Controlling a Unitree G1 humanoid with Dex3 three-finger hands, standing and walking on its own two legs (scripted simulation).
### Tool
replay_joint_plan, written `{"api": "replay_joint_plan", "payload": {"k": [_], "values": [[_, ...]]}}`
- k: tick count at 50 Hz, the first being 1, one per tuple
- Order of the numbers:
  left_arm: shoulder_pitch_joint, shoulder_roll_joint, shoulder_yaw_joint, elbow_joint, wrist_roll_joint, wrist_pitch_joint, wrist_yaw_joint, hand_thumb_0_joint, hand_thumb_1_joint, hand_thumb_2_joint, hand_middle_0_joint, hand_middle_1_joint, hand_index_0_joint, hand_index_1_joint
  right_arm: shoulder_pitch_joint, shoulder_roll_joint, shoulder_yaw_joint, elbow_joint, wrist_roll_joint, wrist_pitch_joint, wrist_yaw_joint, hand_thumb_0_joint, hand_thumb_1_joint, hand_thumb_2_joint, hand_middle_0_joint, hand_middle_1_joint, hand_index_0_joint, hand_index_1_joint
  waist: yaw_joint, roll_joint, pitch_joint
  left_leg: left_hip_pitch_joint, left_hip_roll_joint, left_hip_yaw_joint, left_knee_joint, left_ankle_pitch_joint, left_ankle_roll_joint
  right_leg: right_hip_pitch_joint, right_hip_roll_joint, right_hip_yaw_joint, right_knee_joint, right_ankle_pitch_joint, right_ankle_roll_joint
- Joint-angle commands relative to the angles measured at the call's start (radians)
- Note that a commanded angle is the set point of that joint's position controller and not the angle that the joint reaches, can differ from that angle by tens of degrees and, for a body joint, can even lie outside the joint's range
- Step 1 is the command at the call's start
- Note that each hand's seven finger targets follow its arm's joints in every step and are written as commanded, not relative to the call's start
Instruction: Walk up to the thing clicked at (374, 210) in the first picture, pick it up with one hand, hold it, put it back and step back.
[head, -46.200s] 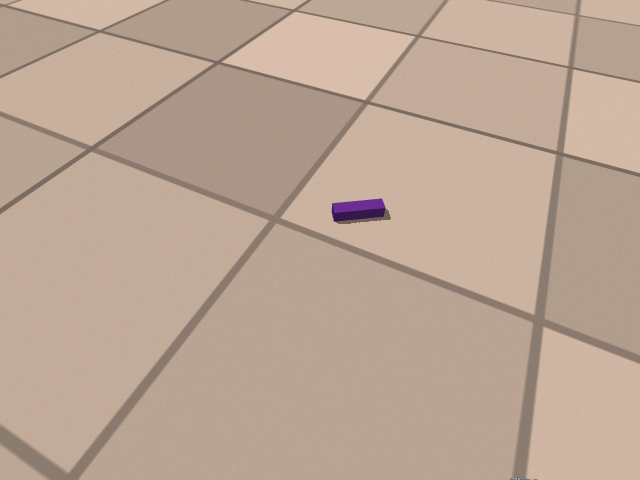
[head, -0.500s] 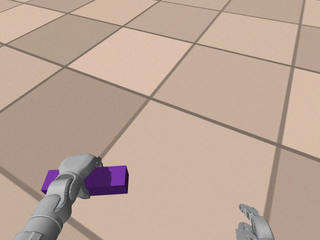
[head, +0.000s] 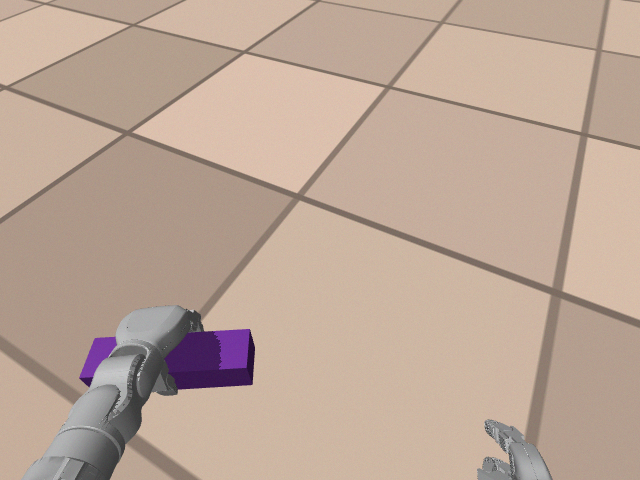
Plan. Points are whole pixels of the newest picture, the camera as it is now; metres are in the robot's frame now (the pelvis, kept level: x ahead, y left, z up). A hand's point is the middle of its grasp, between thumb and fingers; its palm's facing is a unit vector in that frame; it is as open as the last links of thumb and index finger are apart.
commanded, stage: crouch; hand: left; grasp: from above
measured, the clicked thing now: (173, 361) +0.30 +0.22 -0.08
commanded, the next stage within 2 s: lower in 1.86 s
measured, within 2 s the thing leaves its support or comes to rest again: neither
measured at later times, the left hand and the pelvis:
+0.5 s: hand (184, 387) +0.30 +0.23 -0.18, palm faces -0.45 +0.03 -0.89, open 8.9 cm; pelvis -0.03 +0.00 -0.07, yaw +1 degrees
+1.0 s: hand (212, 408) +0.34 +0.25 -0.43, palm faces -0.48 -0.01 -0.88, open 9.0 cm; pelvis -0.08 +0.01 -0.27, yaw -1 degrees
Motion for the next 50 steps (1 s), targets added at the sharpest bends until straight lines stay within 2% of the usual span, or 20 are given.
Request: {"api": "replay_joint_plan", "payload": {"k": [1, 3, 5, 8, 13, 19, 21, 25, 28, 31, 33, 34, 36, 38, 39, 43, 44, 46, 48, 50], "values": [[-0.375, 0.208, 0.111, -0.219, -0.007, -0.005, 0.064, 0.000, 0.768, 0.638, -0.966, -0.698, -1.047, -0.602, -0.066, -0.135, -0.047, -0.134, -0.004, -0.038, -0.006, 0.000, -0.864, -0.885, 0.201, 0.301, 0.202, 0.301, 0.004, 0.010, -0.278, 0.175, -0.011, 0.008, -0.038, 0.250, 0.003, 0.024, 0.029, -0.035, -0.057, 0.222, -0.027], [-0.328, 0.199, 0.110, -0.175, -0.004, -0.005, 0.069, 0.000, 0.739, 0.607, -1.030, -0.621, -1.079, -0.574, -0.064, -0.135, -0.047, -0.133, -0.003, -0.036, -0.006, 0.000, -0.888, -0.898, 0.200, 0.300, 0.200, 0.300, 0.004, -0.026, -0.255, 0.154, -0.012, 0.006, -0.037, 0.242, 0.006, 0.027, 0.028, -0.035, -0.060, 0.215, -0.024], [-0.308, 0.184, 0.102, -0.155, 0.007, -0.011, 0.076, 0.000, 0.754, 0.606, -1.032, -0.630, -1.085, -0.579, -0.058, -0.129, -0.050, -0.131, -0.005, -0.033, -0.004, 0.000, -0.887, -0.897, 0.200, 0.300, 0.200, 0.300, 0.001, -0.050, -0.259, 0.143, -0.020, 0.011, -0.023, 0.262, 0.013, 0.027, 0.022, -0.032, -0.057, 0.253, -0.016], [-0.293, 0.171, 0.093, -0.090, 0.012, -0.029, 0.103, 0.000, 0.774, 0.580, -1.044, -0.617, -1.101, -0.561, -0.052, -0.129, -0.047, -0.128, -0.005, -0.026, -0.004, 0.000, -0.888, -0.898, 0.200, 0.300, 0.200, 0.300, -0.016, -0.083, -0.209, 0.111, -0.025, 0.011, -0.013, 0.222, 0.015, -0.012, 0.018, -0.030, -0.055, 0.217, -0.013], [-0.383, 0.185, 0.112, 0.045, 0.067, -0.065, 0.206, 0.000, 0.786, 0.571, -1.040, -0.622, -1.101, -0.562, -0.021, -0.137, -0.054, -0.100, -0.027, -0.019, 0.008, 0.000, -0.887, -0.897, 0.200, 0.300, 0.200, 0.300, -0.040, -0.061, -0.211, -0.007, -0.025, 0.006, 0.090, 0.161, 0.008, -0.139, 0.016, -0.036, 0.038, 0.160, -0.019], [-0.563, 0.169, 0.117, 0.134, 0.150, -0.101, 0.343, 0.000, 0.778, 0.620, -1.039, -0.644, -1.094, -0.591, 0.057, -0.149, -0.081, -0.042, -0.063, -0.035, 0.037, 0.000, -0.889, -0.897, 0.200, 0.300, 0.200, 0.300, -0.074, 0.007, -0.423, -0.212, -0.010, -0.005, 0.399, 0.159, 0.000, -0.427, 0.021, -0.037, 0.321, 0.153, -0.028], [-0.578, 0.192, 0.143, 0.183, 0.176, -0.109, 0.387, 0.000, 0.820, 0.613, -1.054, -0.673, -1.121, -0.607, 0.077, -0.158, -0.087, -0.038, -0.068, -0.042, 0.044, 0.000, -0.890, -0.897, 0.200, 0.300, 0.200, 0.300, -0.073, 0.038, -0.498, -0.288, -0.007, -0.006, 0.499, 0.145, 0.001, -0.534, 0.024, -0.043, 0.416, 0.126, -0.034], [-0.619, 0.180, 0.142, 0.301, 0.197, -0.096, 0.441, 0.000, 0.834, 0.576, -1.041, -0.695, -1.129, -0.607, 0.098, -0.173, -0.093, -0.028, -0.081, -0.053, 0.041, 0.000, -0.891, -0.897, 0.200, 0.300, 0.200, 0.300, -0.092, 0.057, -0.559, -0.458, -0.006, -0.019, 0.638, 0.094, 0.004, -0.722, 0.036, -0.067, 0.575, 0.065, -0.041], [-0.658, 0.257, 0.191, 0.359, 0.196, -0.083, 0.461, 0.000, 0.842, 0.603, -1.045, -0.707, -1.130, -0.622, 0.107, -0.179, -0.098, -0.016, -0.087, -0.066, 0.030, 0.000, -0.891, -0.897, 0.200, 0.300, 0.200, 0.300, -0.084, 0.062, -0.612, -0.599, -0.008, -0.030, 0.727, 0.016, 0.010, -0.825, 0.038, -0.075, 0.677, 0.008, -0.044], [-0.710, 0.266, 0.206, 0.364, 0.176, -0.070, 0.465, 0.000, 0.819, 0.660, -1.044, -0.706, -1.114, -0.637, 0.118, -0.185, -0.100, -0.012, -0.098, -0.084, 0.023, 0.000, -0.889, -0.896, 0.200, 0.300, 0.200, 0.300, -0.094, 0.097, -0.674, -0.681, 0.002, -0.060, 0.791, -0.062, 0.002, -0.949, 0.034, -0.083, 0.776, -0.061, -0.050], [-0.744, 0.258, 0.190, 0.361, 0.168, -0.069, 0.455, 0.000, 0.801, 0.655, -1.033, -0.697, -1.101, -0.630, 0.122, -0.183, -0.101, -0.013, -0.100, -0.093, 0.018, 0.000, -0.889, -0.896, 0.200, 0.300, 0.200, 0.300, -0.108, 0.108, -0.703, -0.737, 0.004, -0.067, 0.834, -0.121, 0.001, -1.012, 0.030, -0.089, 0.825, -0.107, -0.050], [-0.742, 0.301, 0.220, 0.385, 0.167, -0.066, 0.453, 0.000, 0.784, 0.633, -1.005, -0.710, -1.083, -0.632, 0.124, -0.194, -0.102, -0.007, -0.103, -0.097, 0.016, 0.000, -0.888, -0.896, 0.200, 0.300, 0.200, 0.300, -0.102, 0.094, -0.713, -0.761, 0.005, -0.080, 0.847, -0.153, -0.002, -1.039, 0.031, -0.094, 0.851, -0.139, -0.052], [-0.781, 0.274, 0.198, 0.382, 0.158, -0.074, 0.440, 0.000, 0.741, 0.639, -0.993, -0.687, -1.061, -0.620, 0.124, -0.188, -0.098, -0.006, -0.110, -0.108, 0.016, 0.000, -0.888, -0.896, 0.200, 0.300, 0.200, 0.300, -0.124, 0.111, -0.727, -0.824, 0.004, -0.087, 0.893, -0.199, -0.003, -1.112, 0.027, -0.098, 0.904, -0.174, -0.052], [-0.767, 0.337, 0.232, 0.425, 0.167, -0.079, 0.433, 0.000, 0.738, 0.663, -0.990, -0.713, -1.058, -0.646, 0.128, -0.199, -0.096, -0.006, -0.112, -0.114, 0.016, 0.000, -0.889, -0.897, 0.200, 0.300, 0.200, 0.300, -0.118, 0.100, -0.744, -0.871, 0.000, -0.091, 0.931, -0.257, 0.000, -1.153, 0.027, -0.104, 0.944, -0.226, -0.055], [-0.801, 0.311, 0.220, 0.412, 0.157, -0.087, 0.429, 0.000, 0.729, 0.669, -0.983, -0.707, -1.049, -0.641, 0.129, -0.198, -0.093, -0.002, -0.117, -0.119, 0.020, 0.000, -0.888, -0.896, 0.200, 0.300, 0.200, 0.300, -0.133, 0.105, -0.753, -0.890, 0.001, -0.099, 0.956, -0.267, -0.001, -1.195, 0.025, -0.105, 0.969, -0.236, -0.054], [-0.866, 0.374, 0.247, 0.425, 0.167, -0.125, 0.427, 0.000, 0.723, 0.684, -0.999, -0.695, -1.056, -0.639, 0.146, -0.202, -0.080, 0.013, -0.124, -0.133, 0.030, 0.000, -0.890, -0.898, 0.200, 0.300, 0.200, 0.300, -0.156, 0.111, -0.795, -0.990, -0.007, -0.091, 1.058, -0.310, 0.012, -1.269, 0.025, -0.107, 1.040, -0.266, -0.054], [-0.847, 0.415, 0.275, 0.449, 0.173, -0.133, 0.434, 0.000, 0.733, 0.675, -0.996, -0.698, -1.060, -0.636, 0.149, -0.207, -0.077, 0.018, -0.127, -0.135, 0.033, 0.000, -0.889, -0.897, 0.200, 0.300, 0.200, 0.300, -0.145, 0.094, -0.803, -1.029, -0.011, -0.087, 1.080, -0.329, 0.014, -1.271, 0.025, -0.107, 1.054, -0.282, -0.053], [-0.873, 0.398, 0.271, 0.448, 0.177, -0.153, 0.441, 0.000, 0.741, 0.704, -1.007, -0.690, -1.064, -0.634, 0.156, -0.208, -0.065, 0.028, -0.137, -0.145, 0.045, 0.000, -0.887, -0.897, 0.200, 0.300, 0.200, 0.300, -0.166, 0.123, -0.815, -1.050, -0.011, -0.097, 1.118, -0.322, 0.011, -1.330, 0.017, -0.112, 1.099, -0.278, -0.051], [-0.920, 0.474, 0.307, 0.425, 0.200, -0.175, 0.455, 0.000, 0.748, 0.715, -1.028, -0.684, -1.078, -0.635, 0.167, -0.214, -0.064, 0.038, -0.141, -0.145, 0.052, 0.000, -0.889, -0.899, 0.200, 0.300, 0.200, 0.300, -0.154, 0.164, -0.858, -1.037, -0.010, -0.089, 1.158, -0.309, 0.011, -1.364, 0.021, -0.115, 1.128, -0.274, -0.053], [-0.916, 0.460, 0.303, 0.455, 0.213, -0.184, 0.468, 0.000, 0.742, 0.730, -1.027, -0.678, -1.072, -0.634, 0.160, -0.216, -0.059, 0.041, -0.147, -0.150, 0.061, 0.000, -0.889, -0.899, 0.200, 0.300, 0.200, 0.300, -0.164, 0.175, -0.855, -1.069, -0.010, -0.095, 1.185, -0.322, 0.006, -1.414, 0.020, -0.120, 1.164, -0.289, -0.053]]}}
